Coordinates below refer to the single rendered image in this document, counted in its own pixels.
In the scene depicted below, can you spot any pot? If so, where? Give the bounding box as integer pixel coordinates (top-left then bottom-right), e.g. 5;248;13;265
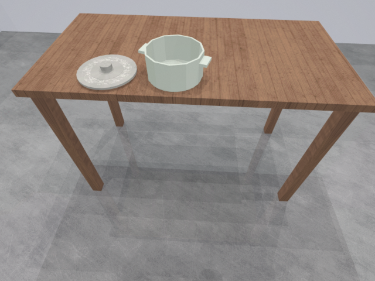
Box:
138;35;212;92

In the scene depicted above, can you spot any table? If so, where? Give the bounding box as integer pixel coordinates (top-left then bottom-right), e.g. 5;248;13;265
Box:
11;13;375;201

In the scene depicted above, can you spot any knob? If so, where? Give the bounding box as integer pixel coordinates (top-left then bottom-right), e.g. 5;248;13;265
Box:
100;61;113;71

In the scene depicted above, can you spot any lid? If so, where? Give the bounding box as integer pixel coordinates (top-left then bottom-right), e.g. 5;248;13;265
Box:
76;54;137;90

